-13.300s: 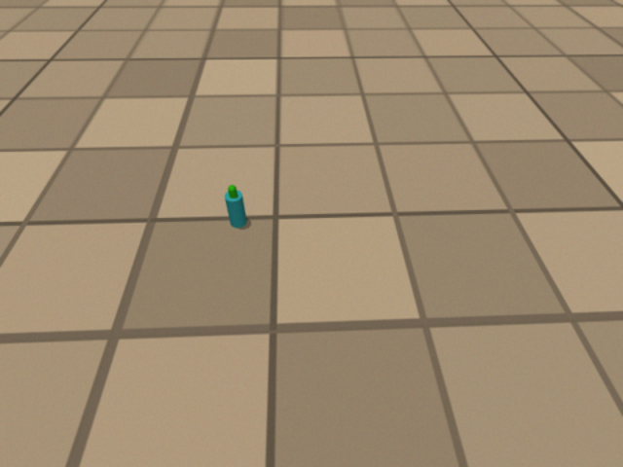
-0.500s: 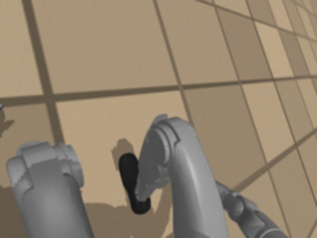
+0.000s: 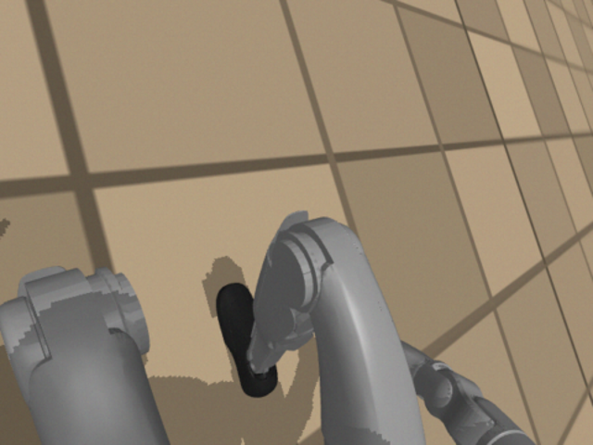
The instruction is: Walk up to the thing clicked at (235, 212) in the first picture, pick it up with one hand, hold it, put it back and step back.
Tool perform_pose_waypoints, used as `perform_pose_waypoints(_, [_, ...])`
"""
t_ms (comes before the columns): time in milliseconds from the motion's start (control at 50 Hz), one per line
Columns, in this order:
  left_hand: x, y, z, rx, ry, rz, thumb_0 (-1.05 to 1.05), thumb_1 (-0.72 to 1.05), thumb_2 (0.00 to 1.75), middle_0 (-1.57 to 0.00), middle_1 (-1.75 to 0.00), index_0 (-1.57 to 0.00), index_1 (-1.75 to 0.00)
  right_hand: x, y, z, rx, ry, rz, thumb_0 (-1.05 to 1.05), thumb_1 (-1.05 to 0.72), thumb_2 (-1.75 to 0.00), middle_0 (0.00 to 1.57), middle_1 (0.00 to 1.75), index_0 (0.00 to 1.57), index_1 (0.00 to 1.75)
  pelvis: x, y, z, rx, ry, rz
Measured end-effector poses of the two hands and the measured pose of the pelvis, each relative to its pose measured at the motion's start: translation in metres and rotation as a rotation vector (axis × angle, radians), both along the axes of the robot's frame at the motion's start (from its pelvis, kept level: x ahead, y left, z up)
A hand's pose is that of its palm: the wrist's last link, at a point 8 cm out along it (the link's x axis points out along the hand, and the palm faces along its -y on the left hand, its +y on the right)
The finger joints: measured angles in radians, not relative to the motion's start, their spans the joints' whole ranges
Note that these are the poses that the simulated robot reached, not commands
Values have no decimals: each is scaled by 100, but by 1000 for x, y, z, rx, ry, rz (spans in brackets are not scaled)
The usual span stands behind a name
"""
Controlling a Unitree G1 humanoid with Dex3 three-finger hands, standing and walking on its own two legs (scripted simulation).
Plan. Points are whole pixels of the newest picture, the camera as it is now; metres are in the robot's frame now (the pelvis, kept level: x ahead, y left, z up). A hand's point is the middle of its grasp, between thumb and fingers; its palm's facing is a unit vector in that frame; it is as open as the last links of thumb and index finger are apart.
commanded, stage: settle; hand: left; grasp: from the side
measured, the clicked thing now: out of the picture +0.44 +0.27 -0.18
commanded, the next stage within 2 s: lift in 1.88 s
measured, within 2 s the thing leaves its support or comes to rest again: leaves its support in 0.30 s
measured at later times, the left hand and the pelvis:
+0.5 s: hand out of the picture +0.41 +0.30 -0.12, palm faces +0.35 -0.93 -0.06, open 10.3 cm; pelvis +0.01 +0.00 +0.03, yaw +3 degrees
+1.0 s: hand out of the picture +0.42 +0.29 -0.02, palm faces +0.31 -0.95 -0.06, open 10.3 cm; pelvis +0.03 -0.01 +0.06, yaw +8 degrees
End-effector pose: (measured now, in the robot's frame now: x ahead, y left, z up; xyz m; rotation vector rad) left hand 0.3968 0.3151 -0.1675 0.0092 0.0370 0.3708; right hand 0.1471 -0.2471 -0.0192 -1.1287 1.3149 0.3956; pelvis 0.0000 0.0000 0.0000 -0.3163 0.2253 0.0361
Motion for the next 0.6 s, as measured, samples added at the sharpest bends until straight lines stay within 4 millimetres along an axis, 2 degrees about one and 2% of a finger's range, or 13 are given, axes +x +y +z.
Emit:
perform_pose_waypoints(200, [3,2,0,-9,5,-11,-1,-29,93,-67,-97,-67,-98,-2,0,2,-7,11,-36,0,-92,-91,20,30,20,30,2,1,3,-4,14,4])
perform_pose_waypoints(300, [-3,7,6,2,18,-18,-1,-31,96,-66,-100,-66,-100,-2,-2,5,-6,18,-72,0,-92,-91,20,30,20,30,5,-1,9,1,40,12])
perform_pose_waypoints(440, [-19,24,38,27,39,-21,0,-34,100,-66,-101,-66,-102,6,-3,6,30,4,-121,0,-92,-91,20,30,20,30,9,-4,23,16,103,34])
perform_pose_waypoints(600, [-30,39,86,50,66,-36,0,-35,103,-66,-103,-66,-103,29,2,5,121,-77,-178,0,-92,-91,20,30,20,30,14,-4,41,41,183,54])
